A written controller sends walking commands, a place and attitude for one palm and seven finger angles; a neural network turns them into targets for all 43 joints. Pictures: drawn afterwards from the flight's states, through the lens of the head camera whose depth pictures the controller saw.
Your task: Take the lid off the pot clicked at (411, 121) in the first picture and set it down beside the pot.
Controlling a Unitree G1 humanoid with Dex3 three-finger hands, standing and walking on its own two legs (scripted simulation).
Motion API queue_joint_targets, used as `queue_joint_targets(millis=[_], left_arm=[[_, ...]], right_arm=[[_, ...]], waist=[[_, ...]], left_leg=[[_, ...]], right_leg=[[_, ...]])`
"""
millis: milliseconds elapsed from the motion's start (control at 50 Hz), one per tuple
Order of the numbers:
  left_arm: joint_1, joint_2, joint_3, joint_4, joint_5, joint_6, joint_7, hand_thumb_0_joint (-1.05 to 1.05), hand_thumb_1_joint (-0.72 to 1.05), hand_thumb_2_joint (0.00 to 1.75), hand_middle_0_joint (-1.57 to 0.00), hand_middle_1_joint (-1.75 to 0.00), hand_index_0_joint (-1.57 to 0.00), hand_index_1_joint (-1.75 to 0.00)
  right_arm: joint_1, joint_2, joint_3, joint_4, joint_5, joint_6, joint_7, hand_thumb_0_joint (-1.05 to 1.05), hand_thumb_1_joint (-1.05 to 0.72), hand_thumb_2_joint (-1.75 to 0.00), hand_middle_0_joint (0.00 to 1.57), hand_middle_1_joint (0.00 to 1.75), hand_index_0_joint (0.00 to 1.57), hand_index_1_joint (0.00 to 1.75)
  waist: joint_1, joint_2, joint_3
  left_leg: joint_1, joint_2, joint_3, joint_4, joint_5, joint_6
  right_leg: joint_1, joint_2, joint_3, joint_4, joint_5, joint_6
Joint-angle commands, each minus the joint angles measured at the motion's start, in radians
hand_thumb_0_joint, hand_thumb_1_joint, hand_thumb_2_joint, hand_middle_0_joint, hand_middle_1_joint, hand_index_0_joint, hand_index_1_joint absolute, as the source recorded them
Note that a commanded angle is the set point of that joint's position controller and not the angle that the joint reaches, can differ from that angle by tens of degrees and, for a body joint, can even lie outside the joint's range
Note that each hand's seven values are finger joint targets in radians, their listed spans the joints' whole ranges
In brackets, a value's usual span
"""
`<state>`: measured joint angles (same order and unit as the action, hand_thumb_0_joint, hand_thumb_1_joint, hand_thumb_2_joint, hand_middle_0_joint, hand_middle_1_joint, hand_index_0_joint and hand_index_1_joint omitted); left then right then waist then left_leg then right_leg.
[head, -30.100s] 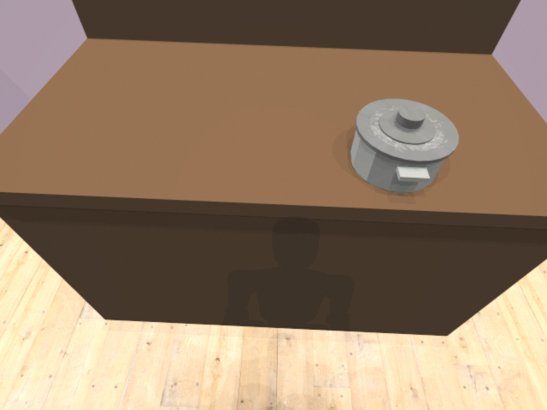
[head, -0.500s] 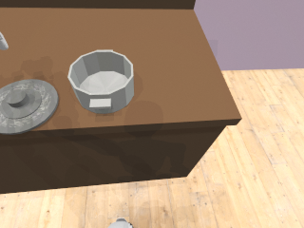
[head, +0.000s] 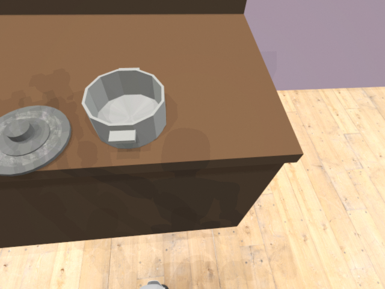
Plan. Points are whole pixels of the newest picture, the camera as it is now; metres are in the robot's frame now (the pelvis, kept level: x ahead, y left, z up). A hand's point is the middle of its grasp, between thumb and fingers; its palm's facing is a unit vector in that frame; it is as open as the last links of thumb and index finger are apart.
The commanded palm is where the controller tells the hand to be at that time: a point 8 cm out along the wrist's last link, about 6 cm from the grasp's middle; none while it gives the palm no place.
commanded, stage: draw the hand back to the body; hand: left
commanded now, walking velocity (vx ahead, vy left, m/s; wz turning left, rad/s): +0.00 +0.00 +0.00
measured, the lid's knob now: (19, 130) +0.45 +0.37 +0.04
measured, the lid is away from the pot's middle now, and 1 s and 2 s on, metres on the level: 0.24 0.24 0.24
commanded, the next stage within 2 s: none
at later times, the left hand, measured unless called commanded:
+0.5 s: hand out of the picture +0.41 +0.36 +0.20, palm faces -0.24 -0.10 -0.96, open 11.0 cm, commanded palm +0.39 +0.35 +0.27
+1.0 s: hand out of the picture +0.38 +0.28 +0.25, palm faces +0.54 -0.81 -0.23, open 10.0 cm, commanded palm +0.32 +0.31 +0.25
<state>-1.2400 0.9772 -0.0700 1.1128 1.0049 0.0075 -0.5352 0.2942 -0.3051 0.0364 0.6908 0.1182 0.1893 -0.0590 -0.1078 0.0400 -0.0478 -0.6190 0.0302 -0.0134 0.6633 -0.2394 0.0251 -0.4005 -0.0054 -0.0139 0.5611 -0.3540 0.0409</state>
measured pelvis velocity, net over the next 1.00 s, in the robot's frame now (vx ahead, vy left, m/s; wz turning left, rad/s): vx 0.02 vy -0.04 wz -0.03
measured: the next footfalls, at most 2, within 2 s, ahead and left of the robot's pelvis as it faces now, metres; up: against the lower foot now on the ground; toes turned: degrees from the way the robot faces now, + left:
none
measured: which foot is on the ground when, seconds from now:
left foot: down 0.00-1.00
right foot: down 0.00-1.00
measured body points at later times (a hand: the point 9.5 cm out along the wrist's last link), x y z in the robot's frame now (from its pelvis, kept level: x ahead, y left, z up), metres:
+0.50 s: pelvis +0.00 -0.01 +0.00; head +0.05 -0.01 +0.45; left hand +0.42 +0.36 +0.25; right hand +0.11 -0.27 -0.12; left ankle +0.05 +0.10 -0.72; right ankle -0.05 -0.16 -0.72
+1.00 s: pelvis +0.02 -0.04 +0.02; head +0.02 -0.05 +0.47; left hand +0.34 +0.32 +0.26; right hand +0.15 -0.30 -0.09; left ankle +0.05 +0.10 -0.72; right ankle -0.05 -0.16 -0.72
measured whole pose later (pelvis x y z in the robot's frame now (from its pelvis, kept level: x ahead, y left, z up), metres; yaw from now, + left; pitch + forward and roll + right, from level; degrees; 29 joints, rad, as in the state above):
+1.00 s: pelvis +0.02 -0.04 +0.02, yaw -2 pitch +0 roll +0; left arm -0.38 0.54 0.45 0.32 -0.06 -0.06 0.09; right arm 0.23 -0.29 0.03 0.67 0.05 -0.02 -0.06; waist 0.01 0.04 0.00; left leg -0.23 0.06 0.03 0.43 -0.19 -0.02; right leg -0.06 0.01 0.03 0.37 -0.30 0.00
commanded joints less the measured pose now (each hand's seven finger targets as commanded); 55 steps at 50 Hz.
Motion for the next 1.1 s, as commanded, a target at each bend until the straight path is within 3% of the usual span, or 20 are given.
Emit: queue_joint_targets(millis=[0,80,180,200,260,300,360,460,480,500,540,580,640,700,760,800,840,960,1020,1080], left_arm=[[-0.455,0.305,0.098,-0.220,0.007,-0.005,0.040,0.00,-0.04,0.70,-0.37,-0.82,-0.37,-0.82],[-0.354,0.307,0.149,-0.317,-0.009,-0.027,0.042,0.00,-0.04,0.70,-0.37,-0.82,-0.37,-0.82],[-0.204,0.318,0.204,-0.342,-0.040,-0.018,0.039,0.00,-0.04,0.70,-0.37,-0.82,-0.37,-0.82],[-0.207,0.407,0.270,-0.398,-0.029,-0.015,0.050,0.00,-0.04,0.70,-0.37,-0.82,-0.37,-0.82],[-0.177,0.366,0.256,-0.414,-0.043,-0.007,0.049,0.00,-0.04,0.70,-0.37,-0.82,-0.37,-0.82],[-0.163,0.338,0.239,-0.521,-0.061,-0.001,0.051,0.00,-0.04,0.70,-0.37,-0.82,-0.37,-0.82],[-0.055,0.335,0.274,-0.515,-0.077,0.006,0.050,0.00,-0.04,0.70,-0.37,-0.82,-0.37,-0.82],[-0.028,0.285,0.243,-0.580,-0.105,0.025,0.050,0.00,-0.04,0.70,-0.37,-0.82,-0.37,-0.82],[-0.198,0.034,0.406,-0.729,-0.704,-0.070,0.225,0.00,-0.04,0.70,-0.37,-0.82,-0.37,-0.82],[-0.038,0.006,0.363,-0.636,-0.755,-0.084,0.325,0.00,-0.04,0.70,-0.37,-0.82,-0.37,-0.82],[0.080,0.034,0.471,-0.611,-0.896,-0.090,0.452,0.00,-0.04,0.70,-0.37,-0.82,-0.37,-0.82],[0.076,0.034,0.506,-0.681,-0.969,-0.109,0.519,0.00,-0.04,0.70,-0.37,-0.82,-0.37,-0.82],[0.142,-0.042,0.509,-0.802,-1.006,-0.123,0.586,0.00,0.03,0.72,-0.36,-0.78,-0.36,-0.78],[0.239,-0.033,0.559,-0.796,-1.025,-0.125,0.623,0.00,0.10,0.73,-0.35,-0.74,-0.35,-0.74],[0.265,-0.056,0.565,-0.940,-1.037,-0.143,0.637,0.00,0.17,0.75,-0.33,-0.70,-0.33,-0.70],[0.360,-0.072,0.584,-0.967,-1.046,-0.144,0.643,0.00,0.22,0.76,-0.32,-0.67,-0.32,-0.67],[0.455,-0.098,0.589,-0.919,-1.054,-0.129,0.644,0.00,0.27,0.77,-0.32,-0.65,-0.32,-0.65],[0.544,-0.124,0.598,-1.077,-1.069,-0.134,0.638,0.00,0.41,0.80,-0.29,-0.57,-0.29,-0.57],[0.628,-0.131,0.616,-1.023,-1.080,-0.123,0.637,0.00,0.48,0.81,-0.28,-0.53,-0.28,-0.53],[0.615,-0.138,0.614,-1.195,-1.084,-0.147,0.635,0.00,0.55,0.83,-0.26,-0.49,-0.26,-0.49]], right_arm=[[0.059,-0.176,-0.063,-0.079,-0.011,-0.013,-0.013,0.00,-0.90,-0.90,0.20,0.30,0.20,0.30],[0.030,-0.161,-0.068,-0.117,-0.006,0.000,0.002,0.00,-0.90,-0.90,0.20,0.30,0.20,0.30],[-0.014,-0.158,-0.074,-0.154,-0.004,0.030,0.017,0.00,-0.90,-0.90,0.20,0.30,0.20,0.30],[-0.012,-0.161,-0.079,-0.165,-0.010,0.039,0.020,0.00,-0.90,-0.90,0.20,0.30,0.20,0.30],[-0.037,-0.151,-0.078,-0.175,-0.005,0.045,0.019,0.00,-0.90,-0.90,0.20,0.30,0.20,0.30],[-0.056,-0.146,-0.080,-0.188,-0.006,0.044,0.024,0.00,-0.90,-0.90,0.20,0.30,0.20,0.30],[-0.070,-0.141,-0.077,-0.195,-0.005,0.042,0.022,0.00,-0.90,-0.90,0.20,0.30,0.20,0.30],[-0.118,-0.133,-0.068,-0.203,-0.004,0.039,0.017,0.00,-0.90,-0.90,0.20,0.30,0.20,0.30],[0.017,-0.085,-0.068,-0.293,-0.002,-0.059,0.008,0.00,-0.90,-0.90,0.20,0.30,0.20,0.30],[-0.025,-0.105,-0.036,-0.255,-0.017,-0.088,-0.003,0.00,-0.90,-0.90,0.20,0.30,0.20,0.30],[-0.051,-0.129,-0.034,-0.243,-0.029,-0.115,-0.030,0.00,-0.90,-0.90,0.20,0.30,0.20,0.30],[-0.071,-0.136,-0.029,-0.219,-0.040,-0.141,-0.038,0.00,-0.90,-0.90,0.20,0.30,0.20,0.30],[-0.099,-0.115,-0.030,-0.206,-0.053,-0.188,-0.029,0.00,-0.90,-0.90,0.20,0.30,0.20,0.30],[-0.105,-0.115,-0.027,-0.181,-0.064,-0.208,-0.028,0.00,-0.90,-0.90,0.20,0.30,0.20,0.30],[-0.130,-0.109,-0.034,-0.188,-0.066,-0.239,-0.022,0.00,-0.90,-0.90,0.20,0.30,0.20,0.30],[-0.145,-0.108,-0.039,-0.180,-0.071,-0.254,-0.018,0.00,-0.90,-0.90,0.20,0.30,0.20,0.30],[-0.135,-0.109,-0.045,-0.166,-0.072,-0.253,-0.015,0.00,-0.90,-0.90,0.20,0.30,0.20,0.30],[-0.178,-0.100,-0.053,-0.169,-0.070,-0.266,-0.016,0.00,-0.90,-0.90,0.20,0.30,0.20,0.30],[-0.185,-0.100,-0.056,-0.154,-0.072,-0.264,-0.022,0.00,-0.90,-0.90,0.20,0.30,0.20,0.30],[-0.219,-0.089,-0.057,-0.170,-0.071,-0.280,-0.021,0.00,-0.90,-0.90,0.20,0.30,0.20,0.30]], waist=[[-0.008,0.119,-0.418],[0.020,0.153,-0.473],[0.030,0.079,-0.401],[0.040,0.099,-0.451],[0.029,0.089,-0.408],[0.033,0.157,-0.435],[0.040,0.097,-0.405],[0.041,0.100,-0.354],[0.029,0.208,-0.324],[0.036,0.166,-0.297],[0.060,-0.023,-0.287],[0.069,0.024,-0.296],[0.084,0.186,-0.278],[0.095,0.123,-0.216],[0.105,0.168,-0.271],[0.113,0.125,-0.260],[0.116,0.040,-0.218],[0.129,0.050,-0.218],[0.130,-0.033,-0.141],[0.137,0.067,-0.199]], left_leg=[[0.484,-0.041,0.022,-0.036,0.303,0.054],[0.548,-0.036,0.017,-0.016,0.492,0.056],[0.473,-0.045,0.038,-0.032,0.419,0.062],[0.478,-0.050,0.030,-0.026,0.419,0.061],[0.465,-0.050,0.028,-0.032,0.379,0.062],[0.530,-0.045,0.018,-0.031,0.426,0.062],[0.505,-0.051,0.018,-0.036,0.392,0.064],[0.495,-0.059,0.013,-0.063,0.311,0.059],[0.696,-0.006,0.015,-0.109,0.248,0.041],[0.743,0.031,-0.057,-0.146,0.138,0.026],[0.639,0.025,-0.040,-0.179,0.054,0.026],[0.625,0.010,0.001,-0.183,0.109,0.017],[0.667,0.012,0.004,-0.207,0.166,-0.004],[0.617,0.006,0.022,-0.231,0.194,-0.004],[0.673,0.004,0.033,-0.231,0.293,-0.005],[0.676,0.004,0.044,-0.227,0.345,0.000],[0.633,-0.001,0.060,-0.237,0.324,0.005],[0.650,-0.019,0.086,-0.235,0.342,0.018],[0.614,-0.023,0.097,-0.238,0.291,0.025],[0.670,-0.030,0.099,-0.229,0.335,0.024]], right_leg=[[-0.070,0.081,-0.053,-0.071,0.275,-0.061],[-0.044,0.081,-0.062,-0.048,0.346,-0.067],[-0.002,0.078,-0.059,-0.058,0.353,-0.065],[0.022,0.075,-0.048,-0.050,0.358,-0.061],[0.003,0.074,-0.056,-0.059,0.338,-0.063],[-0.019,0.074,-0.054,-0.065,0.321,-0.065],[0.000,0.075,-0.059,-0.070,0.321,-0.065],[-0.002,0.073,-0.066,-0.089,0.275,-0.070],[-0.086,0.066,-0.061,-0.142,0.219,-0.110],[-0.077,0.062,-0.057,-0.148,0.142,-0.105],[0.014,0.057,-0.037,-0.165,0.175,-0.090],[0.078,0.051,-0.026,-0.178,0.215,-0.086],[0.114,0.048,-0.021,-0.195,0.244,-0.090],[0.169,0.049,-0.022,-0.215,0.288,-0.084],[0.217,0.047,-0.016,-0.215,0.374,-0.083],[0.236,0.049,-0.016,-0.214,0.421,-0.076],[0.253,0.049,-0.018,-0.223,0.441,-0.068],[0.285,0.038,-0.008,-0.229,0.516,-0.056],[0.269,0.035,-0.006,-0.248,0.503,-0.045],[0.295,0.029,0.003,-0.249,0.548,-0.048]])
